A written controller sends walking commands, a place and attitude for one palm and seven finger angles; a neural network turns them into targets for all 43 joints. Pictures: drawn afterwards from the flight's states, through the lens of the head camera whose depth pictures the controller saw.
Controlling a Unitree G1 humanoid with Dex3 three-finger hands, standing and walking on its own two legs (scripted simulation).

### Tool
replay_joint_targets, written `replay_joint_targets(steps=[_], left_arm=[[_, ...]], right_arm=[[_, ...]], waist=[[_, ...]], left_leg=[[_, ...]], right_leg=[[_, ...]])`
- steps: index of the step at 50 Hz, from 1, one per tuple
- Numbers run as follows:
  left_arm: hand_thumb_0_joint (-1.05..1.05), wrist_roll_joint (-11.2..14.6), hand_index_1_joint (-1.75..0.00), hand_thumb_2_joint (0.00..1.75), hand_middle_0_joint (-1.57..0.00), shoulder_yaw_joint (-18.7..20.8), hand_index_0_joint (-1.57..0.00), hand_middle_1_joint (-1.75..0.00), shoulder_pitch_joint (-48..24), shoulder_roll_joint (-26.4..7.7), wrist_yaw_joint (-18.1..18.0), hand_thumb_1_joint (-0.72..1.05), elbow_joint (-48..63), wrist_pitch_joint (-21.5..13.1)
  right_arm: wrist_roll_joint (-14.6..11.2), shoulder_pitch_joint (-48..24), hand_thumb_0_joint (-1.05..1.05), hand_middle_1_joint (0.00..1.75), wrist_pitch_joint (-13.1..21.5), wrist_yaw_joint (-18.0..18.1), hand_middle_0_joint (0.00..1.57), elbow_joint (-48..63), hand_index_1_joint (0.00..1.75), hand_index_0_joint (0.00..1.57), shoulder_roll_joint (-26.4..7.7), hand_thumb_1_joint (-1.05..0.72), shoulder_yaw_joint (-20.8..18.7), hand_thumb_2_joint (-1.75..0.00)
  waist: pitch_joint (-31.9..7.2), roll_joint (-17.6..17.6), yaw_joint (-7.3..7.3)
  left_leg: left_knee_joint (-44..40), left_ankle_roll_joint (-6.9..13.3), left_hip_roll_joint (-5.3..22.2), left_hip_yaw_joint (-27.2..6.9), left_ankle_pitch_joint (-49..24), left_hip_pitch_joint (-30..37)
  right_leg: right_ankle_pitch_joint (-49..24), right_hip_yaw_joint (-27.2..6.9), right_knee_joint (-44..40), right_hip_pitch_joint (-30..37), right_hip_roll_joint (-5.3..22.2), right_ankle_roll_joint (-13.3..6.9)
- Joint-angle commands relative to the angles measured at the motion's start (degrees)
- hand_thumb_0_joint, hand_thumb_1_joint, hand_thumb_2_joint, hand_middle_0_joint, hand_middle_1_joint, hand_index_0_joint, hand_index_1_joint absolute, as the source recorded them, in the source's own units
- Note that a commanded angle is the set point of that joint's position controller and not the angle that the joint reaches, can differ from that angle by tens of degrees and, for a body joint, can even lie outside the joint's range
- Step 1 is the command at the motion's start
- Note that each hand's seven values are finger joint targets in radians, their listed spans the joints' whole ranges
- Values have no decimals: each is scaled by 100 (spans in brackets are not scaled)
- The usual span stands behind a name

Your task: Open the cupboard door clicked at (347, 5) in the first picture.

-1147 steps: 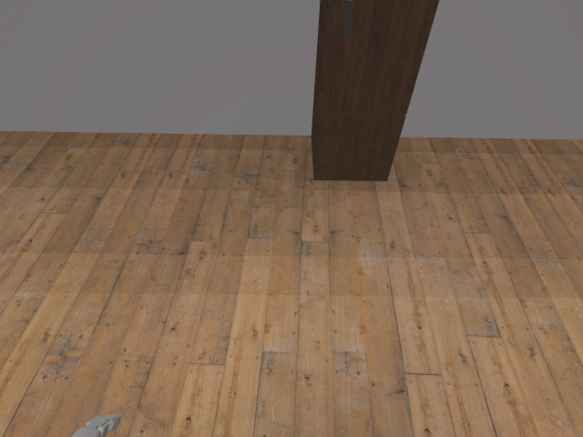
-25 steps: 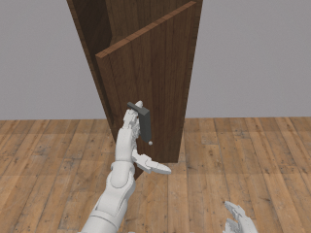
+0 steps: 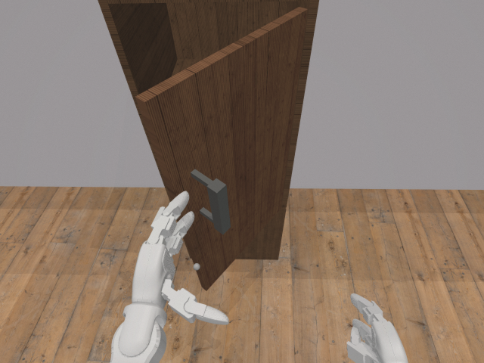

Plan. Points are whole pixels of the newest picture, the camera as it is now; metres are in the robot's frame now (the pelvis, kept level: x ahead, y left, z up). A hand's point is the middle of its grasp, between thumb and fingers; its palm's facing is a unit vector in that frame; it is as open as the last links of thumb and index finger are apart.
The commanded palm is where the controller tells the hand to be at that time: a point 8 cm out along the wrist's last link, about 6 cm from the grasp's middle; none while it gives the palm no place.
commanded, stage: slide the hand sideways off the handle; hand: left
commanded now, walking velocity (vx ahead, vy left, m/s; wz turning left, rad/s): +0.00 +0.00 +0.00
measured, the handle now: (210, 202) +0.36 +0.08 +0.07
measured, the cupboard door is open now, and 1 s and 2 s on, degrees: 52 52 52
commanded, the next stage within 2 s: draw the hand back to the body in 0.32 s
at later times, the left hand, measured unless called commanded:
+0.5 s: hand (166, 286) +0.21 +0.13 +0.07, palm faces +0.00 -1.00 -0.03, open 16.3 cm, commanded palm +0.19 +0.18 +0.08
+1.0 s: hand (91, 281) +0.20 +0.20 +0.12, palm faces +0.12 -0.97 -0.20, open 15.9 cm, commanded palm +0.17 +0.25 +0.14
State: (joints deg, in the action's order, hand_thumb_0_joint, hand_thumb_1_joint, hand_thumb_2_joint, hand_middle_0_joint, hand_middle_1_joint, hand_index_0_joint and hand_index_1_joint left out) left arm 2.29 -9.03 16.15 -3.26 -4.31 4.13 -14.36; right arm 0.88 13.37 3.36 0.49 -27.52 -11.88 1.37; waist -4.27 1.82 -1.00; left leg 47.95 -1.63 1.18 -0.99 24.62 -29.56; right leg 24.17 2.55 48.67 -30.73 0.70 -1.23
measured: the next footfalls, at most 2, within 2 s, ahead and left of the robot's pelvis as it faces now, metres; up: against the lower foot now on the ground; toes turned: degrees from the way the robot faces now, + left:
none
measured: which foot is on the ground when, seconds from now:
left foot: down 0.00-1.00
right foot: down 0.00-1.00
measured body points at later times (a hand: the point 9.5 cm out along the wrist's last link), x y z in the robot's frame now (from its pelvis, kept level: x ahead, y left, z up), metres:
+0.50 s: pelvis +0.00 +0.00 -0.01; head +0.03 -0.02 +0.44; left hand +0.21 +0.18 +0.08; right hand +0.18 -0.23 -0.09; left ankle +0.00 +0.14 -0.70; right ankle +0.01 -0.10 -0.70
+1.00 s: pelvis +0.00 +0.02 +0.01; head +0.00 +0.01 +0.46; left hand +0.19 +0.26 +0.14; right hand +0.20 -0.19 -0.05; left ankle +0.00 +0.14 -0.70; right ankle +0.01 -0.10 -0.70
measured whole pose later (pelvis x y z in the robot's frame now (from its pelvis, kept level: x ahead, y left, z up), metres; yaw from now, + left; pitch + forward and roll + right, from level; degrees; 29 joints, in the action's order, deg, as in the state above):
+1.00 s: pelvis +0.00 +0.02 +0.01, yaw +1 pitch +3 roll -2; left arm 8.0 6.3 28.4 -15.2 3.7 22.9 -5.2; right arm -1.3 15.0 11.0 5.1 -28.9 -12.8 3.1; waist -4.6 2.9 -3.1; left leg 47.1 -0.2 1.0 -1.8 25.1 -24.8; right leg 23.0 3.2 44.2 -24.0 0.8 0.5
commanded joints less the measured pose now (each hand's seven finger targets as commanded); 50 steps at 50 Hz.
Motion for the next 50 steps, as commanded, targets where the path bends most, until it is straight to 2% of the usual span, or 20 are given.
replay_joint_targets(steps=[1,7,9,13,14,18,21,22,23,26,28,32,33,37,41,46,47,48,49,50], left_arm=[[0,97,-30,30,-15,268,-15,-30,-570,-205,134,-50,1581,-385],[0,313,-30,30,-15,642,-15,-30,68,-477,433,-50,1816,-445],[0,373,-30,30,-15,530,-15,-30,196,-408,555,-50,1901,-455],[0,518,-30,30,-15,926,-15,-30,440,-745,778,-50,1849,-471],[0,549,-30,30,-15,873,-15,-30,392,-692,833,-50,1940,-492],[0,681,-30,30,-15,906,-15,-30,405,-688,941,-50,1993,-557],[0,676,-30,30,-15,692,-15,-30,183,-552,932,-50,2136,-602],[0,694,-30,30,-15,927,-15,-30,277,-782,898,-50,2221,-609],[0,683,-30,30,-15,1142,-15,-30,472,-991,860,-50,2264,-588],[0,663,-30,30,-15,1163,-15,-30,490,-999,784,-50,2548,-455],[0,718,-30,30,-15,1451,-15,-30,792,-1158,752,-50,2355,-289],[0,903,-30,30,-15,1375,-15,-30,652,-1045,905,-50,2449,12],[0,933,-30,30,-15,1455,-15,-30,655,-1120,936,-50,2389,87],[0,1083,-30,30,-15,1663,-15,-30,687,-1252,1123,-50,2610,234],[0,1167,-30,30,-15,1781,-15,-30,717,-1345,1259,-50,2969,290],[0,1262,-30,37,-16,2041,-16,-30,727,-1505,1373,-32,3089,446],[0,380,-30,39,-16,2129,-16,-30,530,-2394,688,-29,3545,472],[0,288,-30,40,-16,2160,-16,-30,868,-2144,365,-26,3310,588],[0,263,-30,42,-16,1887,-16,-30,1016,-1793,261,-22,3273,665],[0,173,-30,43,-16,1751,-16,-30,980,-1667,168,-18,3231,717]], right_arm=[[6,-340,0,30,360,67,20,893,30,20,-513,-90,-194,-90],[-24,-311,0,30,494,143,20,915,30,20,-519,-90,-213,-90],[-39,-289,0,30,549,145,20,930,30,20,-521,-90,-198,-90],[-66,-255,0,30,623,212,20,901,30,20,-586,-90,-218,-90],[-63,-293,0,30,659,216,20,923,30,20,-578,-90,-209,-90],[-92,-264,0,30,777,243,20,905,30,20,-606,-90,-221,-90],[-101,-242,0,30,884,239,20,896,30,20,-607,-90,-230,-90],[-109,-210,0,30,900,245,20,901,30,20,-626,-90,-248,-90],[-117,-220,0,30,893,253,20,918,30,20,-644,-90,-253,-90],[-146,-224,0,30,908,258,20,987,30,20,-589,-90,-214,-90],[-182,-252,0,30,879,281,20,976,30,20,-596,-90,-210,-90],[-225,-299,0,30,918,323,20,999,30,20,-628,-90,-136,-90],[-236,-338,0,30,926,344,20,991,30,20,-660,-90,-131,-90],[-249,-293,0,30,1027,390,20,973,30,20,-675,-90,-110,-90],[-271,-299,0,30,1120,390,20,959,30,20,-669,-90,-76,-90],[-301,-318,0,30,1191,407,20,878,30,20,-684,-90,-60,-90],[-189,-295,0,30,1101,524,20,792,30,20,-651,-90,-107,-90],[-148,-294,0,30,1077,561,20,748,30,20,-561,-90,-73,-90],[-140,-326,0,30,1045,562,20,772,30,20,-559,-90,-41,-90],[-138,-332,0,30,996,550,20,706,30,20,-554,-90,-16,-90]], waist=[[-929,-426,112],[-1147,-471,41],[-1061,-406,93],[-975,-649,79],[-978,-468,77],[-964,-539,116],[-983,-261,174],[-1110,-339,106],[-1208,-339,21],[-1246,-110,-14],[-1095,-300,-77],[-707,-266,-5],[-626,-441,-1],[-686,-371,-46],[-729,-9,-85],[-556,188,-115],[-604,138,-215],[-275,20,-149],[-146,-51,-109],[-59,91,-85]], left_leg=[[-458,239,-236,106,-1222,132],[-286,238,-268,116,-1281,3],[-244,243,-269,101,-1326,-31],[-129,233,-276,66,-1161,-274],[-129,231,-285,69,-1137,-288],[-27,222,-271,34,-1033,-370],[-1,225,-268,15,-942,-296],[-10,224,-256,2,-976,-303],[-32,229,-257,15,-1021,-302],[-176,240,-258,38,-1084,-143],[-236,238,-234,35,-1064,-185],[-394,235,-230,25,-865,-119],[-408,249,-224,2,-811,-131],[-528,242,-210,-25,-930,91],[-649,222,-203,-57,-1176,342],[-774,192,-176,-107,-1276,498],[-1049,252,-106,7,-1287,660],[-1116,247,-114,31,-1173,701],[-1169,243,-112,13,-1105,724],[-1251,247,-87,5,-1122,833]], right_leg=[[-1800,-96,-668,643,-59,35],[-1982,-196,-605,762,-31,78],[-2086,-193,-575,722,-15,95],[-1906,-332,-633,694,13,148],[-1838,-321,-598,659,23,138],[-1506,-331,-608,510,11,136],[-1239,-235,-522,271,-18,95],[-1262,-270,-529,382,-14,91],[-1230,-288,-536,509,-25,79],[-1314,-187,-529,596,-36,55],[-1242,-171,-621,659,-63,63],[-1009,-123,-814,558,-79,88],[-843,-142,-903,554,-82,97],[-1007,-72,-937,679,-91,89],[-1322,78,-863,766,-126,57],[-1386,179,-917,782,-154,35],[-1354,-159,-1354,1065,-25,-21],[-1152,-151,-1575,1012,-14,-12],[-1071,-110,-1590,979,3,3],[-1052,-69,-1630,1041,5,5]])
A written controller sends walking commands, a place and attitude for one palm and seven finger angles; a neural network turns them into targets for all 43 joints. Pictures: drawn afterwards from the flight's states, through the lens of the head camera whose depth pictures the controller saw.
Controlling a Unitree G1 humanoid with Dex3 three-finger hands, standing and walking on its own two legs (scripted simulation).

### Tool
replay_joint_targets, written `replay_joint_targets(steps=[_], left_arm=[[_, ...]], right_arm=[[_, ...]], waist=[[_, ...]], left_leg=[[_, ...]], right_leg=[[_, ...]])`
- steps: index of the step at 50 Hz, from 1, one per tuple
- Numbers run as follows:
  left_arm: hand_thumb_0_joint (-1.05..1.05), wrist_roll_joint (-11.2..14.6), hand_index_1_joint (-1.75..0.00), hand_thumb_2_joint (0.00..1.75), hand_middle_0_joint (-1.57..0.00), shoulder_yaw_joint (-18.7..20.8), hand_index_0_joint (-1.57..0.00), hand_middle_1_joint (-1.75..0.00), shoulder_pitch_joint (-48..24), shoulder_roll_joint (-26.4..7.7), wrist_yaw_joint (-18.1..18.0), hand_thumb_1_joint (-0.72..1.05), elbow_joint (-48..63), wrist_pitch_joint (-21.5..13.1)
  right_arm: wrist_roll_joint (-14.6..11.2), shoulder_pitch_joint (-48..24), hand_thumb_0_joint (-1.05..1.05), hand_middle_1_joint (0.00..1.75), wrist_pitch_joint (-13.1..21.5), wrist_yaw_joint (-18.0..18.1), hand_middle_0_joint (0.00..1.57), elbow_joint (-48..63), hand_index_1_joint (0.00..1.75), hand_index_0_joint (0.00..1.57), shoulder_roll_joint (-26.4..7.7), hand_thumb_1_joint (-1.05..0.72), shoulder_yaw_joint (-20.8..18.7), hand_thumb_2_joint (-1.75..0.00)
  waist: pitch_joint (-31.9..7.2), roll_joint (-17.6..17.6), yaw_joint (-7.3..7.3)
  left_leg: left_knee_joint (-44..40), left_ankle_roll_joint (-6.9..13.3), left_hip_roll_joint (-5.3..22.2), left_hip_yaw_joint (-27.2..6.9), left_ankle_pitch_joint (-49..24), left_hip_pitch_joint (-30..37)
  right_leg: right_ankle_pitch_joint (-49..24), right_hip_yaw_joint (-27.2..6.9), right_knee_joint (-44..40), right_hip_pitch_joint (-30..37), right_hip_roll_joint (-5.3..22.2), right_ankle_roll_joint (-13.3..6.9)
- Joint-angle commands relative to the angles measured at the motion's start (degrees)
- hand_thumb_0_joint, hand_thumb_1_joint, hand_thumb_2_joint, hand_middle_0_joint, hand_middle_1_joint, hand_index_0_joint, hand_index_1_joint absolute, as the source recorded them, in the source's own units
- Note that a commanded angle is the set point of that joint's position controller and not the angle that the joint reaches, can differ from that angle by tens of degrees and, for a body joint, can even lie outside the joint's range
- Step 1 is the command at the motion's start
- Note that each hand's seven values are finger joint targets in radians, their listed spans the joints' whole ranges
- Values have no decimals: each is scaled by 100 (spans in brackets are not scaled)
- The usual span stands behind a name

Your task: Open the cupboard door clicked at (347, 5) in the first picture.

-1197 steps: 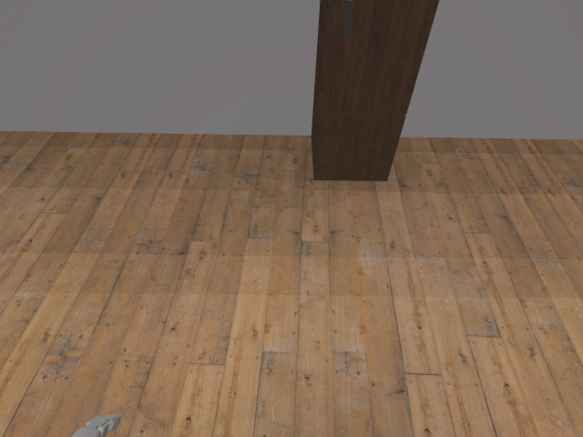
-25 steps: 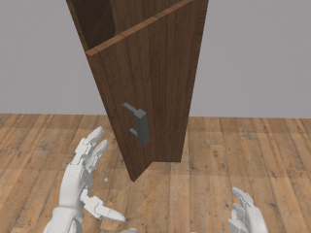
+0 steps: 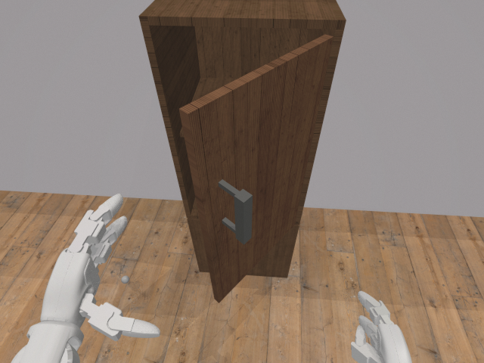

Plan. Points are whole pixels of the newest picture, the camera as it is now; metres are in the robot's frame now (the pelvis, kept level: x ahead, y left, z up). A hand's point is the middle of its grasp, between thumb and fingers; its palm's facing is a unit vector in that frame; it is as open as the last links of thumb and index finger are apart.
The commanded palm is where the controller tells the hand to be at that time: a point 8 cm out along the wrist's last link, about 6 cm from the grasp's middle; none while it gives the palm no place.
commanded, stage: draw the hand back to the body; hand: left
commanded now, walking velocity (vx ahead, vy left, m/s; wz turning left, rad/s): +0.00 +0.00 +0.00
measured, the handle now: (234, 212) +0.36 +0.06 +0.07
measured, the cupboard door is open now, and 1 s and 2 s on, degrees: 52 52 52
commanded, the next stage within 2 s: step back with the hand held close in 1.00 s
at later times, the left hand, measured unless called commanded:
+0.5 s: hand (58, 239) +0.21 +0.25 +0.18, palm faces +0.38 -0.83 -0.41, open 10.5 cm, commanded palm +0.16 +0.30 +0.19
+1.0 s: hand (53, 237) +0.21 +0.25 +0.18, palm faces +0.44 -0.80 -0.41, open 7.4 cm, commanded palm +0.16 +0.29 +0.20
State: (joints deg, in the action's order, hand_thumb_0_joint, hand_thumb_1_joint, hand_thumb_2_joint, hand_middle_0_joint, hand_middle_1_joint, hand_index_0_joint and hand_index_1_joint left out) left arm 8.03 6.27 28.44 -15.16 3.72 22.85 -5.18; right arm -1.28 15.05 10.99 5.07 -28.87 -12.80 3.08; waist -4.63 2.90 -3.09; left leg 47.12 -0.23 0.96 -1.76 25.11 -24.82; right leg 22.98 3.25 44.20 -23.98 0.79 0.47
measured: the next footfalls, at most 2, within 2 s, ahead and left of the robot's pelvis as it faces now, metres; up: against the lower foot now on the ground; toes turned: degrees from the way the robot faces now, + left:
none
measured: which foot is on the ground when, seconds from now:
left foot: down 0.00-1.00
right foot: down 0.00-1.00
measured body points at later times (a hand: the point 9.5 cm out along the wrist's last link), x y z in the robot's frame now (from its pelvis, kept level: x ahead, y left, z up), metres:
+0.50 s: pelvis +0.01 +0.01 +0.03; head +0.00 +0.00 +0.48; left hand +0.18 +0.30 +0.20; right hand +0.19 -0.20 -0.05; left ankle -0.01 +0.12 -0.71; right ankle +0.00 -0.13 -0.71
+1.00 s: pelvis +0.01 -0.01 +0.04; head +0.00 -0.03 +0.49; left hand +0.18 +0.29 +0.21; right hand +0.20 -0.23 -0.05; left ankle -0.01 +0.12 -0.71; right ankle +0.00 -0.13 -0.71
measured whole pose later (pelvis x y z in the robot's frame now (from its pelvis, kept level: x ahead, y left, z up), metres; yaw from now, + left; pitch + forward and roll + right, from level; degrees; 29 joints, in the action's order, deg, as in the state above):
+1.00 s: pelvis +0.01 -0.01 +0.04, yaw -2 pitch -5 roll -1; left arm 2.3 19.1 25.8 -18.9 -6.1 20.3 -5.2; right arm 0.8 10.6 7.2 5.1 -38.0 -12.6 0.8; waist 2.3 3.8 -4.5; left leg 22.2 -0.7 1.8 0.4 14.5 -2.7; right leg 12.2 1.5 20.0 -3.0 -0.4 -0.2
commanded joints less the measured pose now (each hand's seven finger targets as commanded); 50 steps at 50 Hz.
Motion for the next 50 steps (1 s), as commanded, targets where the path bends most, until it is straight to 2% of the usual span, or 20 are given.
replay_joint_targets(steps=[1,5,8,11,14,16,17,19,22,26,30,31,32,34,39,40,41,42,48,50], left_arm=[[0,-471,-30,45,-16,320,-16,-30,-325,-579,-736,-15,1374,-188],[0,-617,-30,51,-17,429,-17,-30,-303,-696,-953,-1,1430,-192],[0,-659,-30,55,-17,725,-17,-30,-344,-924,-1070,9,1292,-201],[0,-667,-30,60,-18,912,-18,-30,-399,-988,-1127,20,1300,-228],[0,-673,-30,64,-18,1050,-18,-30,-488,-1037,-1146,31,1348,-256],[0,-661,-30,68,-18,1140,-18,-30,-491,-1048,-1155,37,1253,-269],[0,-671,-30,69,-18,1182,-18,-30,-524,-1072,-1154,41,1324,-289],[0,-663,-30,72,-19,1289,-19,-30,-526,-1120,-1152,48,1333,-304],[0,-644,-30,76,-19,1516,-19,-30,-437,-1199,-1152,58,1215,-310],[0,-589,-30,82,-19,1855,-19,-30,-559,-1374,-1148,73,1086,-335],[0,-557,-30,88,-20,2099,-20,-30,-784,-1513,-1155,87,1045,-358],[0,-563,-30,90,-20,2144,-20,-30,-865,-1543,-1157,90,1118,-377],[0,-554,-30,90,-20,2029,-20,-30,-775,-1405,-1136,90,932,-358],[0,-546,-30,90,-20,1776,-20,-30,-743,-1189,-1087,90,822,-323],[0,-568,-30,90,-20,1856,-20,-30,-903,-1365,-1102,90,1002,-348],[0,-574,-30,90,-20,1926,-20,-30,-842,-1430,-1113,90,1031,-359],[0,-566,-30,90,-20,1981,-20,-30,-808,-1467,-1121,90,1020,-369],[0,-574,-30,90,-20,1996,-20,-30,-807,-1495,-1121,90,1087,-378],[0,-560,-30,90,-20,2030,-20,-30,-800,-1501,-1107,90,922,-374],[0,-557,-30,90,-20,1996,-20,-30,-853,-1462,-1099,90,949,-396]], right_arm=[[78,-521,0,30,196,98,20,790,30,20,-473,-90,-189,-90],[121,-665,0,30,143,110,20,709,30,20,-487,-90,-186,-90],[139,-778,0,30,125,141,20,585,30,20,-496,-90,-185,-90],[160,-848,0,30,110,154,20,497,30,20,-487,-90,-187,-90],[167,-913,0,30,106,131,20,393,30,20,-481,-90,-188,-90],[180,-916,0,30,106,109,20,321,30,20,-496,-90,-201,-90],[183,-931,0,30,114,93,20,306,30,20,-516,-90,-223,-90],[190,-957,0,30,121,72,20,273,30,20,-529,-90,-240,-90],[204,-959,0,30,88,36,20,190,30,20,-541,-90,-281,-90],[198,-1023,0,30,11,29,20,126,30,20,-543,-90,-328,-90],[194,-1060,0,30,-49,40,20,70,30,20,-538,-90,-364,-90],[197,-1064,0,30,-49,38,20,60,30,20,-549,-90,-369,-90],[202,-1074,0,30,-55,37,20,34,30,20,-531,-90,-372,-90],[192,-1086,0,30,-76,13,20,43,30,20,-563,-90,-382,-90],[215,-1127,0,30,-67,9,20,45,30,20,-591,-90,-418,-90],[222,-1137,0,30,-57,15,20,36,30,20,-577,-90,-425,-90],[230,-1133,0,30,-58,21,20,30,30,20,-565,-90,-420,-90],[225,-1163,0,30,-51,22,20,35,30,20,-554,-90,-428,-90],[222,-1203,0,30,-59,46,20,-13,30,20,-524,-90,-422,-90],[221,-1195,0,30,-43,37,20,-18,30,20,-533,-90,-424,-90]], waist=[[-18,50,119],[-62,21,82],[35,-96,32],[44,-48,-7],[88,267,-24],[169,143,-36],[66,235,-48],[84,120,-63],[90,141,-97],[181,30,-115],[160,116,-112],[102,281,-118],[196,131,-109],[350,65,-60],[96,-11,-96],[37,119,-114],[4,-17,-136],[-13,69,-135],[298,88,-117],[280,82,-106]], left_leg=[[-1248,102,-42,82,-1272,484],[-1634,98,9,67,-1510,877],[-1890,90,29,79,-1574,1063],[-2126,73,47,77,-1737,1238],[-2303,36,56,103,-1977,1430],[-2405,16,75,84,-2156,1476],[-2442,10,77,94,-2304,1572],[-2510,-1,97,93,-2497,1639],[-2572,-13,96,148,-2759,1758],[-2647,11,74,220,-2660,1795],[-2680,31,61,273,-2680,1935],[-2682,30,46,270,-2777,1968],[-2683,47,47,296,-2747,1994],[-2723,67,61,300,-2679,1986],[-2738,104,17,300,-2645,2116],[-2725,109,2,324,-2674,2148],[-2721,112,-5,322,-2722,2143],[-2701,114,-14,346,-2722,2172],[-2716,117,-17,387,-2546,2124],[-2736,117,-7,373,-2510,2143]], right_leg=[[-1013,-101,-1228,449,-11,-168],[-1173,-59,-1428,838,-16,-155],[-1210,-47,-1671,1119,-21,-160],[-1321,-33,-1787,1363,-32,-163],[-1473,-50,-1935,1567,-24,-175],[-1588,-24,-1998,1667,-46,-172],[-1682,-41,-2022,1749,-47,-176],[-1808,-26,-2079,1866,-54,-165],[-2030,-46,-2173,1978,-67,-163],[-2119,-82,-2318,2068,-74,-160],[-2192,-106,-2424,2116,-73,-148],[-2252,-119,-2429,2161,-72,-156],[-2254,-104,-2463,2089,-75,-135],[-2199,-98,-2533,2041,-74,-114],[-2225,-126,-2571,2162,-78,-105],[-2287,-149,-2569,2191,-73,-112],[-2351,-135,-2570,2238,-79,-106],[-2374,-167,-2581,2223,-76,-108],[-2260,-203,-2737,2079,-78,-101],[-2184,-191,-2735,2065,-84,-93]])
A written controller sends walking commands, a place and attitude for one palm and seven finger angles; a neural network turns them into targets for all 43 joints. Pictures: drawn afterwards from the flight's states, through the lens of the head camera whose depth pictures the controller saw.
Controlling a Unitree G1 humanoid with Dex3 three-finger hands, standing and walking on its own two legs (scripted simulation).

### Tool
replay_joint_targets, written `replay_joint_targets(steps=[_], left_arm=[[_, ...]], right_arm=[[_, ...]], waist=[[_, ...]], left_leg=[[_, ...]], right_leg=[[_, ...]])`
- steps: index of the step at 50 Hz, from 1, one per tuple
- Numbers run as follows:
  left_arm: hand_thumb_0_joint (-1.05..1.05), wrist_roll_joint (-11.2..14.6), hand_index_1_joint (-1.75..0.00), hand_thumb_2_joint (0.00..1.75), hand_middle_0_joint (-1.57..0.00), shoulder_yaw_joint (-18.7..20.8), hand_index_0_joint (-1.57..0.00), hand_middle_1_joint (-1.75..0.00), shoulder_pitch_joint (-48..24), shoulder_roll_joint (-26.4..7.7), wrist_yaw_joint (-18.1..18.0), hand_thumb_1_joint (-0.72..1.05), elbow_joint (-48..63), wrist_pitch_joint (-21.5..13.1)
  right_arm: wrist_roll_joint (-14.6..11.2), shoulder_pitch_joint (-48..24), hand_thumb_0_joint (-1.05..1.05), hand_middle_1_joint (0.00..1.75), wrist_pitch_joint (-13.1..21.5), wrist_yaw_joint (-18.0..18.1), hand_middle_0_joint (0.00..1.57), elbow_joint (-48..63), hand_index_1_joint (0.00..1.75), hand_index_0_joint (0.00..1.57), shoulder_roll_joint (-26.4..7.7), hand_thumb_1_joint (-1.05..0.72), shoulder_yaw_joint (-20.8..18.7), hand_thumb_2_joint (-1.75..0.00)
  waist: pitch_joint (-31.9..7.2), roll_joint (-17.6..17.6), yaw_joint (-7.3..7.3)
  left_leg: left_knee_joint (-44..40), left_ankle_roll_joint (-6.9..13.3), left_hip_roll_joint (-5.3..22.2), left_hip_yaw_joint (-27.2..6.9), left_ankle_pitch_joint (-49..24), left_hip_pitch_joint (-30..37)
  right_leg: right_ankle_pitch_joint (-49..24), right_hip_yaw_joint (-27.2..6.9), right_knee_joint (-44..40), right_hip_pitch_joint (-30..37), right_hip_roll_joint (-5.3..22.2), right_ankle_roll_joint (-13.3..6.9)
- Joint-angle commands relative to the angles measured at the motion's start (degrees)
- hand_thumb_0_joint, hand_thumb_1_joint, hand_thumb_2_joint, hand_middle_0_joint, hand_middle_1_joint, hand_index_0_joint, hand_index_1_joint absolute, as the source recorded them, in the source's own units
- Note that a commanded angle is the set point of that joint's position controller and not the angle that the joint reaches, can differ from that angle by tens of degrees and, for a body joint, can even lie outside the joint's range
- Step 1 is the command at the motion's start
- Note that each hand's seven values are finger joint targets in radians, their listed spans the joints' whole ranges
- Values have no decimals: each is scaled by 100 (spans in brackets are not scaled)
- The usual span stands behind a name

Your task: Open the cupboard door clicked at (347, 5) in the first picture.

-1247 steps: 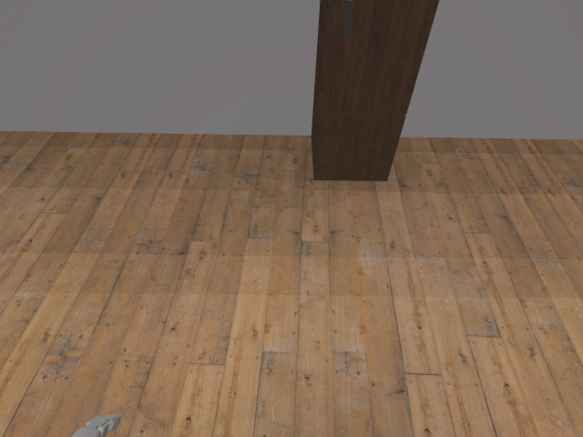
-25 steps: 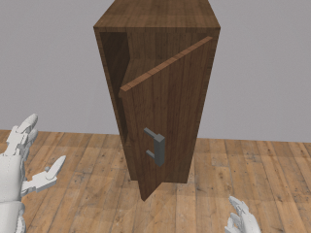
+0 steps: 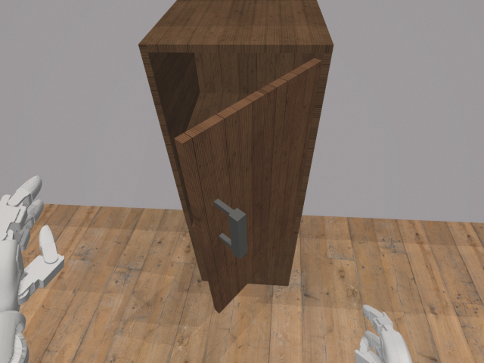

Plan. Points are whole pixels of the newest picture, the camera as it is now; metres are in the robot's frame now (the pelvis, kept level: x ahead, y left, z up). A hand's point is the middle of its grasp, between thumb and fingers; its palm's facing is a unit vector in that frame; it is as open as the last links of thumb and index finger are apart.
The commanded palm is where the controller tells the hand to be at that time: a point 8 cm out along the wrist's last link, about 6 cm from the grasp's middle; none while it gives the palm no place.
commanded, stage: step back with the hand held close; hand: left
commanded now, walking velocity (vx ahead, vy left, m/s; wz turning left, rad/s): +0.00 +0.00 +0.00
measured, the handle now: (230, 228) +0.34 +0.08 +0.03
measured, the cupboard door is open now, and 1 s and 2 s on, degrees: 52 52 52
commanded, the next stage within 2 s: stop stepping back and stand still in 1.18 s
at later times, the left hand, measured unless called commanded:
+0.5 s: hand (43, 277) +0.16 +0.28 +0.14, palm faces +0.31 -0.78 -0.54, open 7.4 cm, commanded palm +0.11 +0.32 +0.17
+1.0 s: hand out of the picture +0.07 +0.28 +0.15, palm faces +0.42 -0.78 -0.47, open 7.4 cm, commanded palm +0.00 +0.33 +0.17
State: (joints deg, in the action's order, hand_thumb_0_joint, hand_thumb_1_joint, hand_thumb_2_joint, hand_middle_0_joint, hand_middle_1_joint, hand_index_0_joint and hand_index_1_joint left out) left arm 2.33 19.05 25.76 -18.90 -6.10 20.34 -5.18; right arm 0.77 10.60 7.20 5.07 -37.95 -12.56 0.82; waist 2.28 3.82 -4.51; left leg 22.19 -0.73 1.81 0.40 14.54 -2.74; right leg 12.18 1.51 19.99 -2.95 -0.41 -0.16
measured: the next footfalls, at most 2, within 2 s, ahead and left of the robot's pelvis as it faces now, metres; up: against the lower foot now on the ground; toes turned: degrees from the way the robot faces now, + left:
right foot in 1.22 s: -0.21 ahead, -0.07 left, +0.00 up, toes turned -5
left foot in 1.42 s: -0.18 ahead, +0.10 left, +0.00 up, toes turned +1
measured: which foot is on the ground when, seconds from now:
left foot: down 0.00-1.00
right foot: down 0.00-0.98, up 1.00-1.00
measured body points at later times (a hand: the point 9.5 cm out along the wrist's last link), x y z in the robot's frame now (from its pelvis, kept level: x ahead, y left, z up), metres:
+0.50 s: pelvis -0.04 +0.02 +0.00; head -0.02 +0.02 +0.45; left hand +0.14 +0.31 +0.17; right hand +0.14 -0.23 -0.08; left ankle -0.02 +0.13 -0.75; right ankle -0.01 -0.12 -0.75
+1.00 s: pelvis -0.14 +0.03 -0.03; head -0.11 +0.05 +0.42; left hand +0.04 +0.32 +0.18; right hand +0.02 -0.21 -0.10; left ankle -0.02 +0.13 -0.74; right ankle -0.02 -0.11 -0.73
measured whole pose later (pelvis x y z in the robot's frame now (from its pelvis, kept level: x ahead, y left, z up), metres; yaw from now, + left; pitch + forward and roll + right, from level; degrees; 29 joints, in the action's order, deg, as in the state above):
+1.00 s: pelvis -0.14 +0.03 -0.03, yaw +0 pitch -2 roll -2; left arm 0.3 24.8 28.4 -23.5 -9.3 31.5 -14.2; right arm 0.4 11.7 5.6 5.3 -33.2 -12.7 -0.1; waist 5.8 0.3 0.3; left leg 37.4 2.4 0.6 0.1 12.7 -26.7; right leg 15.5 0.1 36.8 -26.4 -0.2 1.8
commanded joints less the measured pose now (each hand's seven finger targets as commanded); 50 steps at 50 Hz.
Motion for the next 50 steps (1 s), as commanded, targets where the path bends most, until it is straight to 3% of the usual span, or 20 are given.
replay_joint_targets(steps=[1,4,6,7,10,12,13,16,20,26,30,35,38,42,43,46,47,48,49,50], left_arm=[[0,11,-30,90,-20,707,-20,-30,-559,-1055,-112,90,1172,-401],[0,36,-30,90,-20,630,-20,-30,-484,-980,-83,90,1027,-394],[0,15,-30,90,-20,746,-20,-30,-1002,-1226,-109,90,1838,-517],[0,12,-30,90,-20,1410,-20,-30,-1062,-1827,-149,90,1719,-703],[0,-18,-30,90,-20,968,-20,-30,-118,-1266,-51,90,1237,-684],[0,-5,-30,90,-20,893,-20,-30,121,-1165,-43,90,1270,-695],[0,-6,-30,90,-20,922,-20,-30,260,-1173,-55,90,1332,-719],[0,20,-30,90,-20,1071,-20,-30,527,-1313,-92,90,1497,-709],[0,32,-30,90,-20,1281,-20,-30,692,-1501,-155,90,1772,-720],[0,-12,-30,90,-20,1317,-20,-30,670,-1514,-238,90,1971,-821],[0,-112,-30,90,-20,1301,-20,-30,563,-1396,-278,90,1984,-925],[0,-263,-30,90,-20,1266,-20,-30,226,-1294,-307,90,1970,-1056],[0,-292,-30,90,-20,1263,-20,-30,-62,-1386,-323,90,2064,-1126],[0,-188,-30,90,-20,1186,-20,-30,-76,-1453,-421,90,2173,-1181],[0,-161,-30,90,-20,1190,-20,-30,-71,-1474,-444,90,2183,-1192],[0,-111,-30,90,-20,1308,-20,-30,63,-1543,-495,90,2324,-1245],[0,-113,-30,90,-20,1388,-20,-30,104,-1572,-503,90,2408,-1265],[0,-145,-30,90,-20,1502,-20,-30,161,-1578,-499,90,2400,-1278],[0,-198,-30,90,-20,1634,-20,-30,148,-1600,-493,90,2504,-1288],[0,-203,-30,90,-20,1698,-20,-30,-1,-1739,-492,90,2663,-1311]], right_arm=[[25,-740,0,30,342,34,20,884,30,20,-554,-90,-202,-90],[10,-764,0,30,335,30,20,892,30,20,-559,-90,-217,-90],[11,-822,0,30,397,20,20,944,30,20,-570,-90,-216,-90],[-68,-722,0,30,263,27,20,1119,30,20,-698,-90,-179,-90],[-31,-746,0,30,34,-9,20,1123,30,20,-680,-90,-242,-90],[-47,-727,0,30,-48,-15,20,1187,30,20,-707,-90,-282,-90],[-42,-742,0,30,-83,3,20,1207,30,20,-714,-90,-297,-90],[-85,-696,0,30,-215,5,20,1342,30,20,-729,-90,-365,-90],[-112,-706,0,30,-326,32,20,1488,30,20,-696,-90,-408,-90],[-111,-655,0,30,-299,59,20,1568,30,20,-734,-90,-421,-90],[-100,-585,0,30,-198,48,20,1605,30,20,-808,-90,-417,-90],[-104,-447,0,30,-23,24,20,1591,30,20,-852,-90,-432,-90],[-68,-343,0,30,56,15,20,1529,30,20,-835,-90,-435,-90],[-44,-180,0,30,121,-5,20,1315,30,20,-680,-90,-367,-90],[-34,-208,0,30,116,3,20,1268,30,20,-686,-90,-366,-90],[-25,-239,0,30,124,60,20,1287,30,20,-717,-90,-345,-90],[-28,-261,0,30,137,80,20,1335,30,20,-781,-90,-347,-90],[-11,-433,0,30,175,112,20,1392,30,20,-829,-90,-377,-90],[11,-449,0,30,218,104,20,1409,30,20,-769,-90,-394,-90],[26,-378,0,30,284,77,20,1362,30,20,-629,-90,-422,-90]], waist=[[-449,42,30],[-338,-227,45],[-719,207,22],[-88,-124,316],[-311,-475,331],[-603,-279,356],[-802,-79,347],[-1254,-281,350],[-1400,-373,332],[-1020,-7,324],[-695,415,347],[-345,299,405],[-239,-231,468],[-421,-776,522],[-476,-658,535],[-482,-82,541],[-478,384,525],[-526,1174,470],[-768,1508,382],[-905,1142,423]], left_leg=[[-250,171,-98,172,-1463,-52],[-277,195,-82,172,-1300,-67],[-224,195,-124,164,-1402,84],[18,268,-54,110,-999,-392],[195,226,-68,62,-1013,-453],[206,221,-14,111,-1308,-391],[173,212,15,103,-1587,-395],[200,190,110,101,-2128,-373],[203,172,169,50,-2301,-568],[-125,263,299,-118,-1365,-1357],[-614,475,547,-391,480,-2657],[-546,635,591,-507,2254,-3779],[88,521,286,-407,2354,-3388],[1445,170,-201,-40,1366,-1573],[1552,139,-229,-38,1232,-1321],[694,276,105,-555,1718,-1769],[21,418,429,-1020,2282,-2481],[-1016,666,1008,-1741,2975,-3513],[-1643,906,1515,-2244,3292,-4127],[-1539,981,1577,-2201,2449,-3629]], right_leg=[[-1126,-11,-305,-9,41,-25],[-939,-27,-376,-96,36,0],[-1080,-75,-340,45,53,-19],[-1338,-526,-619,-770,272,-33],[-1532,-489,-552,-807,437,-56],[-1816,-442,-378,-773,446,-34],[-2024,-340,-237,-612,445,-27],[-2424,-267,45,-424,381,31],[-2495,-219,303,-364,347,58],[-1444,-189,574,-442,174,119],[-847,-179,1189,54,56,144],[-229,-386,1374,203,64,141],[820,-807,628,-670,304,12],[1888,-1064,-363,-2609,856,-282],[1878,-1023,-392,-2835,916,-318],[1782,-615,282,-2549,542,-97],[1634,-424,967,-1994,271,18],[1086,-166,2163,-967,-139,159],[796,-3,3512,-147,-435,236],[1072,-178,4077,-540,-386,183]])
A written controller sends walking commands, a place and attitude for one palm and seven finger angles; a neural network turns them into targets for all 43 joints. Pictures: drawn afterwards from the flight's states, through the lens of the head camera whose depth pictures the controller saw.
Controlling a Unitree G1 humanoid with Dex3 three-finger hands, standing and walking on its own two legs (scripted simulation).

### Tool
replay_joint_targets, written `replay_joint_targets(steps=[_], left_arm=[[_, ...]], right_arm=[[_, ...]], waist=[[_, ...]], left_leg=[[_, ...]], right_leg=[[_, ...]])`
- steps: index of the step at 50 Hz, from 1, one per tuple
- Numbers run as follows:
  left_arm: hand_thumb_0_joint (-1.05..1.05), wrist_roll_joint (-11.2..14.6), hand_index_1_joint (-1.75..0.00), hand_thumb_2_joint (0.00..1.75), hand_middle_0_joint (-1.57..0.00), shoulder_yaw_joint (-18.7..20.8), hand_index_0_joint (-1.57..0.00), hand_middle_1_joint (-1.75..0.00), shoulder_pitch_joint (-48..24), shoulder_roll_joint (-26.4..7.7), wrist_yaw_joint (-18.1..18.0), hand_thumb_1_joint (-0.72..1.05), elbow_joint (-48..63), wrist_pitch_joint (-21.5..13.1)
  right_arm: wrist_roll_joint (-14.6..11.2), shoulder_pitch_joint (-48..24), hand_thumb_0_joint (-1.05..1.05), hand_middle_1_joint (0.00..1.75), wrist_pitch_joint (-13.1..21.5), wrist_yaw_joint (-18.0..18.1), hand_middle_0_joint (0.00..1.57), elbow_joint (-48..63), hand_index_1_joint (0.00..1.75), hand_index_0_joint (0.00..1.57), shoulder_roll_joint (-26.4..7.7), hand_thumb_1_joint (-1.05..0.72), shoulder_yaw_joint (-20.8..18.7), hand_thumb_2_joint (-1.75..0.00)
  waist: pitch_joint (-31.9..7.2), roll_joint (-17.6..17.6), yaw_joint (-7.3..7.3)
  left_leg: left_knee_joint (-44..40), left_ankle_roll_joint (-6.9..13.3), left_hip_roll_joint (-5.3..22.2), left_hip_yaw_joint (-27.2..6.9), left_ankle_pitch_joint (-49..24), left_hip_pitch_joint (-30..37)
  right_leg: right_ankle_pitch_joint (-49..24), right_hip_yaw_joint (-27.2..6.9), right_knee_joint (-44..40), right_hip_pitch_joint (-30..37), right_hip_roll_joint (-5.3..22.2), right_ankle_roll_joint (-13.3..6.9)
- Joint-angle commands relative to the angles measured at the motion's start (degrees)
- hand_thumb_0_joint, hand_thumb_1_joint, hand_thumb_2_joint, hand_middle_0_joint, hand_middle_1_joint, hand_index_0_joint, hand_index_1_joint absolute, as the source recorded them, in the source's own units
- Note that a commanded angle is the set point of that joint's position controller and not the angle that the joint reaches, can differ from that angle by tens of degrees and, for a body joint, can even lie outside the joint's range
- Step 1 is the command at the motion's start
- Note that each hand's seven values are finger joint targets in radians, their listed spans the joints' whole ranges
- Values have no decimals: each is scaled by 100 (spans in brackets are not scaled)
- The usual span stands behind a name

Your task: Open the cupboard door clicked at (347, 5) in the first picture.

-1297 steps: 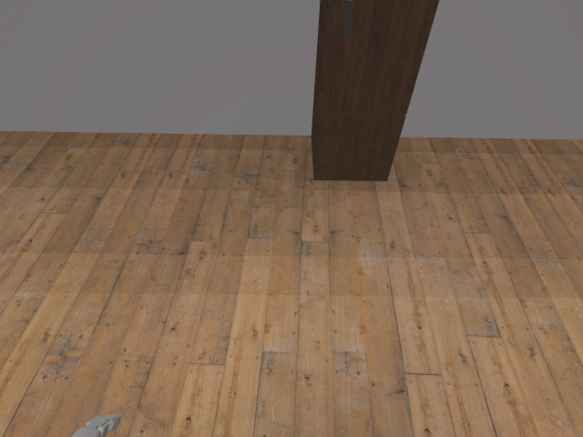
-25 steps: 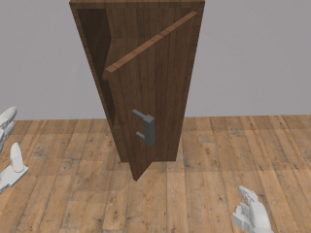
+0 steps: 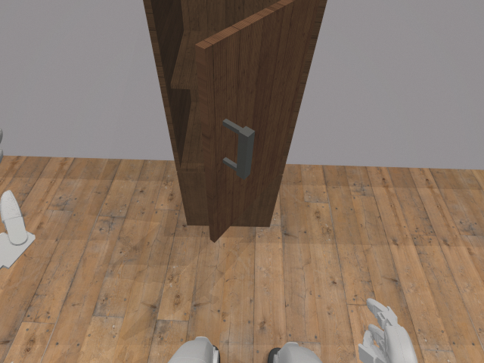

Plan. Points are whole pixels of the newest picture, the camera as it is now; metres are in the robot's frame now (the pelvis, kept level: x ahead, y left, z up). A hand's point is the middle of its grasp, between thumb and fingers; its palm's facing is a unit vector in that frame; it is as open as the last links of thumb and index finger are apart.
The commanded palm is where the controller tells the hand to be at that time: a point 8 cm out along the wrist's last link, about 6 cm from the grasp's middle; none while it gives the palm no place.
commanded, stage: step back with the hand held close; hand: left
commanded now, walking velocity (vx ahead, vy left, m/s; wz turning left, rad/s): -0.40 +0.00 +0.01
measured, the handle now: (236, 149) +0.49 +0.04 +0.05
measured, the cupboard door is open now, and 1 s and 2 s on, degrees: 52 52 52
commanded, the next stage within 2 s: stop stepping back and stand still in 0.18 s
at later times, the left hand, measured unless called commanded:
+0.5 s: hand (17, 312) +0.14 +0.23 +0.18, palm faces +0.31 -0.80 -0.52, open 7.4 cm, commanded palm +0.07 +0.27 +0.20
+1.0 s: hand out of the picture +0.05 +0.22 +0.18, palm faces +0.40 -0.80 -0.44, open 7.4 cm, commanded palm -0.01 +0.27 +0.20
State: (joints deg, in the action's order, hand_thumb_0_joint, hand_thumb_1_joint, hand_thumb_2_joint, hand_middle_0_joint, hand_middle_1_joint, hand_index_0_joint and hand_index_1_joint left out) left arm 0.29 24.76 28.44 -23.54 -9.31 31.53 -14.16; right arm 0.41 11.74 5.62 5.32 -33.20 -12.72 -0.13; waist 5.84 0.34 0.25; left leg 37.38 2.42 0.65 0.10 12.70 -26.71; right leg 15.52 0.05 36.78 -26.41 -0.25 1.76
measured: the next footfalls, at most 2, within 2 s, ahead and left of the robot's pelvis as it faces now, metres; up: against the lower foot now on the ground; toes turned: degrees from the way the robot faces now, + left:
right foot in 0.22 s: -0.07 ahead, -0.10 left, +0.00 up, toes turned -5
left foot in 0.42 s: -0.04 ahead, +0.07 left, +0.00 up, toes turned +1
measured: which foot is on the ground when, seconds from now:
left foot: down 0.00-0.20, up 0.22-0.40, down 0.42-0.70, up 0.72-0.96, down 0.98-1.00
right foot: up 0.00-0.20, down 0.22-1.00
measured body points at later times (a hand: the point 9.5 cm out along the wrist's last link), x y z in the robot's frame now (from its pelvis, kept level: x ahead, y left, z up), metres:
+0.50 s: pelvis -0.08 -0.02 +0.01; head -0.04 +0.00 +0.46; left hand +0.12 +0.27 +0.20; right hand +0.10 -0.27 -0.05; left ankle -0.08 +0.06 -0.72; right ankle -0.12 -0.12 -0.72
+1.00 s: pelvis -0.15 -0.03 +0.02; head -0.16 -0.03 +0.47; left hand +0.03 +0.26 +0.20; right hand -0.03 -0.30 -0.07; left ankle -0.18 +0.10 -0.72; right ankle -0.10 -0.10 -0.72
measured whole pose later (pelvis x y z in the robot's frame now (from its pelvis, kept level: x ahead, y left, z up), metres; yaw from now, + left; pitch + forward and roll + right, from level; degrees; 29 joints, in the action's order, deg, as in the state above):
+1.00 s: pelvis -0.15 -0.03 +0.02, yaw +0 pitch +1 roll +1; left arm 0.3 21.4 30.9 -21.7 -9.2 25.8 -12.5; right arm 1.3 17.5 7.4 5.6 -37.0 -13.7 -0.7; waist -2.9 -1.7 1.6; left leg 26.2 2.5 1.6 3.1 20.9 -11.1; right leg 12.8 5.2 29.2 -19.9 -1.6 -4.2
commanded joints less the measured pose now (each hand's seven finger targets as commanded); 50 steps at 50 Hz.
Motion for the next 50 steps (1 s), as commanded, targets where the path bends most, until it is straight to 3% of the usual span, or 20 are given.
replay_joint_targets(steps=[1,8,9,10,11,13,15,18,20,22,25,27,32,33,35,37,40,46,48,50], left_arm=[[0,46,-30,90,-20,1186,-20,-30,-153,-1312,-167,90,1514,-421],[0,279,-30,90,-20,615,-20,-30,224,-899,-74,90,1007,-180],[0,295,-30,90,-20,543,-20,-30,23,-953,-32,90,1009,-233],[0,250,-30,90,-20,633,-20,-30,-30,-1243,-19,90,906,-241],[0,235,-30,90,-20,629,-20,-30,-288,-1392,-43,90,892,-214],[0,131,-30,90,-20,703,-20,-30,-565,-1452,-97,90,817,-300],[0,56,-30,90,-20,769,-20,-30,-88,-1377,-58,90,766,-72],[0,156,-30,90,-20,698,-20,-30,267,-1155,-57,90,937,-15],[0,246,-30,90,-20,754,-20,-30,534,-1142,-95,90,1211,18],[0,235,-30,90,-20,836,-20,-30,703,-1240,-132,90,1474,-11],[0,211,-30,90,-20,992,-20,-30,910,-1377,-67,90,1450,-4],[0,198,-30,90,-20,905,-20,-30,851,-1259,-16,90,1409,35],[0,257,-30,90,-20,827,-20,-30,823,-1089,-38,90,604,65],[0,226,-30,90,-20,873,-20,-30,653,-1202,-45,90,482,64],[0,179,-30,90,-20,606,-20,-30,435,-1044,-28,90,301,63],[0,138,-30,90,-20,437,-20,-30,-211,-955,18,90,224,-70],[0,44,-30,90,-20,313,-20,-30,-625,-985,-4,90,117,-162],[0,4,-30,90,-20,488,-20,-30,-207,-1093,-159,90,662,-188],[0,66,-30,90,-20,649,-20,-30,67,-1144,-173,90,824,-256],[0,35,-30,90,-20,739,-20,-30,-82,-1124,-198,90,1179,-352]], right_arm=[[72,-417,0,30,512,20,20,817,30,20,-634,-90,-390,-90],[35,-701,0,30,614,-152,20,495,30,20,-643,-90,-300,-90],[37,-669,0,30,603,-174,20,406,30,20,-599,-90,-277,-90],[27,-560,0,30,509,-198,20,349,30,20,-510,-90,-289,-90],[-16,-747,0,30,477,-189,20,339,30,20,-502,-90,-258,-90],[-29,-791,0,30,580,-160,20,251,30,20,-465,-90,-218,-90],[-23,-814,0,30,464,-66,20,502,30,20,-339,-90,-80,-90],[-27,-865,0,30,388,47,20,569,30,20,-390,-90,16,-90],[-50,-542,0,30,383,37,20,620,30,20,-582,-90,-66,-90],[-79,-297,0,30,433,-54,20,757,30,20,-733,-90,-229,-90],[23,-215,0,30,505,-164,20,774,30,20,-637,-90,-207,-90],[43,-234,0,30,499,-237,20,771,30,20,-633,-90,-179,-90],[-36,-508,0,30,399,-145,20,763,30,20,-727,-90,-165,-90],[0,-552,0,30,337,-116,20,788,30,20,-740,-90,-208,-90],[-21,-407,0,30,225,-83,20,647,30,20,-682,-90,-314,-90],[40,-242,0,30,218,-112,20,445,30,20,-715,-90,-289,-90],[48,-258,0,30,268,-54,20,444,30,20,-534,-90,-171,-90],[112,-105,0,30,505,71,20,461,30,20,-522,-90,-191,-90],[122,-31,0,30,552,86,20,545,30,20,-606,-90,-220,-90],[78,-84,0,30,586,-2,20,623,30,20,-674,-90,-235,-90]], waist=[[-1440,1222,-45],[-760,1235,-24],[-781,710,-18],[-945,-644,22],[-847,-1382,-153],[-1407,-1242,-186],[-1536,-1280,-108],[-1565,-238,-50],[-1940,346,31],[-2208,919,-91],[-1868,1534,37],[-1520,1300,51],[-769,334,36],[-543,-119,51],[-419,-1249,0],[-525,-770,165],[-756,-397,167],[-1046,-435,9],[-1046,395,73],[-901,1740,38]], left_leg=[[-2795,648,1666,-1992,1873,-546],[-2400,161,1087,-832,1299,243],[-1751,-47,807,-613,906,604],[-321,-332,301,-144,628,826],[1406,-495,-151,87,989,640],[2443,-451,-311,-53,1390,-270],[1491,-436,-188,279,1041,-236],[-398,-289,-326,605,161,566],[-1723,-169,62,281,-1910,1786],[-1298,141,1201,-733,-5045,3171],[-1303,-201,1064,-821,-6140,3506],[-1498,-280,1022,-613,-5072,2758],[-1989,62,766,-439,1160,97],[-1550,-25,413,-331,1971,-37],[1439,-223,-150,117,1446,343],[2616,-218,-22,-41,954,-224],[1615,-147,171,185,625,300],[-1028,62,-140,744,1123,1405],[-2000,260,254,13,1427,1649],[-2420,702,1532,-1826,1416,1883]], right_leg=[[1007,-125,2510,1340,-391,-44],[1077,201,-943,1340,-260,-307],[740,-262,-2003,1069,117,-460],[345,-1817,-2659,574,1196,-832],[-844,-2330,-2866,83,2047,-1119],[-4722,-1383,-1829,1276,1830,-702],[-6222,-495,-1013,2297,1348,-602],[-5162,-352,-844,2368,1008,-634],[-3864,-256,-468,2156,614,-324],[-63,-88,-166,826,135,-128],[756,288,-105,228,-142,-179],[461,279,-77,753,-106,-181],[246,-134,-1323,2196,234,-248],[1361,-733,-1908,1716,526,-446],[3730,-2959,-3267,119,1855,-1196],[2763,-2436,-2998,305,1878,-1113],[2177,-1366,-2802,249,1493,-948],[2533,-1192,-2562,880,1257,-779],[1867,-864,-1537,937,768,-542],[685,152,343,163,-6,-247]])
